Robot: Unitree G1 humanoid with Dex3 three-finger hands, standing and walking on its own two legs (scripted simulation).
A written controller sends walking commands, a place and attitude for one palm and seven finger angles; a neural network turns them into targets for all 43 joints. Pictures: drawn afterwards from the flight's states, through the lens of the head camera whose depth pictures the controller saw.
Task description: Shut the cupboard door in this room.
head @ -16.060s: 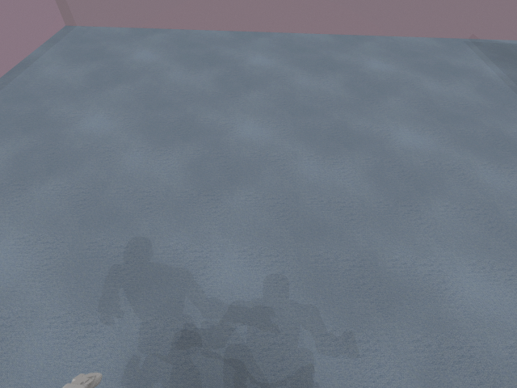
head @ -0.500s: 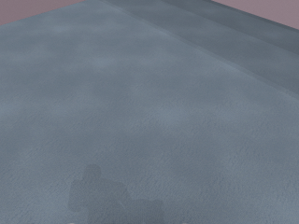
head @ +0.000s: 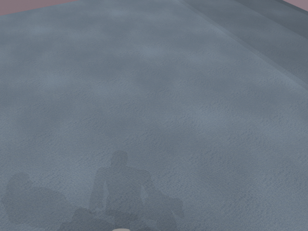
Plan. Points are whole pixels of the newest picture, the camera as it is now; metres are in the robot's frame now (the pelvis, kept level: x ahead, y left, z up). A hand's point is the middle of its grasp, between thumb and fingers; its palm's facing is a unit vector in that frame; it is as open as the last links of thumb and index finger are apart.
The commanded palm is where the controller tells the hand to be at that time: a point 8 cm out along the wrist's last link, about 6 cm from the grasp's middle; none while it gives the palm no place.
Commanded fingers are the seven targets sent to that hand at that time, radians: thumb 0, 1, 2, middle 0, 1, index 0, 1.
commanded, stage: turn or walk to find it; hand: left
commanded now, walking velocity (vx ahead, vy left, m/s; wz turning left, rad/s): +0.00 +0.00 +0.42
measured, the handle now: out of the picture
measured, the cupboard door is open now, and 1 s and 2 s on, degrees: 88 88 88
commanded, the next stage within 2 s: stand and wait in 1.60 s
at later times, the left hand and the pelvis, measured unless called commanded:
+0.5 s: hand out of the picture +0.06 +0.20 -0.15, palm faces +0.19 -0.94 -0.29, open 7.4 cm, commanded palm none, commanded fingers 0.00 0.90 0.90 -0.20 -0.30 -0.20 -0.30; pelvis -0.01 -0.01 -0.01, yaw +11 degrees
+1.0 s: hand out of the picture -0.12 +0.19 -0.18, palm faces +0.47 -0.85 -0.25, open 7.4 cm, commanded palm none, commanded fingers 0.00 0.90 0.90 -0.20 -0.30 -0.20 -0.30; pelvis -0.04 +0.00 -0.01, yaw +25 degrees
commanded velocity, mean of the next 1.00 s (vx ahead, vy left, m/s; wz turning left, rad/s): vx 0.00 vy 0.00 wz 0.42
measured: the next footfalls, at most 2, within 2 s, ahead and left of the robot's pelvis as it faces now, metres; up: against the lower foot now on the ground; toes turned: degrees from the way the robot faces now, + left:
left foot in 0.04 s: +0.02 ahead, +0.13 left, +0.00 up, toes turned +5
right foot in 0.48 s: +0.05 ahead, -0.10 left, +0.00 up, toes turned +6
